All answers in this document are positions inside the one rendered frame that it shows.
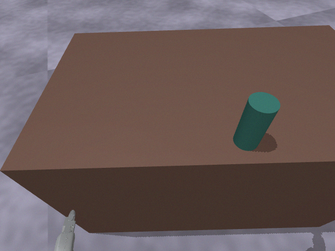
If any can can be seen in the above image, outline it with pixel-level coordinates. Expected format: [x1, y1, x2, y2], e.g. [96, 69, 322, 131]
[233, 92, 281, 151]

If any left robot hand can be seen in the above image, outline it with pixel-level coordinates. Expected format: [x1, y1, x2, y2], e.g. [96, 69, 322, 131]
[54, 210, 76, 251]

